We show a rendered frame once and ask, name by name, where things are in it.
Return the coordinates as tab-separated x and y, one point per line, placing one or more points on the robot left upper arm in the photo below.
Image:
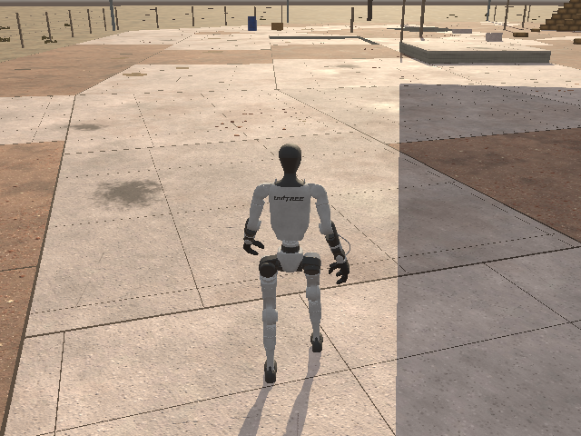
257	202

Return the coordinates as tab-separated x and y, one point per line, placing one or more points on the humanoid robot torso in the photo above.
290	218

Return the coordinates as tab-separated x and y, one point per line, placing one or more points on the left robot hand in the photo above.
248	249

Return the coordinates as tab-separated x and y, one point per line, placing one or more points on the robot right upper arm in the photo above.
318	192

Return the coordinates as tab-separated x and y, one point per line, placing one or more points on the right robot forearm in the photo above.
335	245

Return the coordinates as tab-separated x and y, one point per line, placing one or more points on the left robot forearm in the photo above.
249	235

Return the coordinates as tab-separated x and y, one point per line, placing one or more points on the right robot hand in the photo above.
344	271

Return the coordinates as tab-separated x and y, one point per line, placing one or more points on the left robot shin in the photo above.
269	340

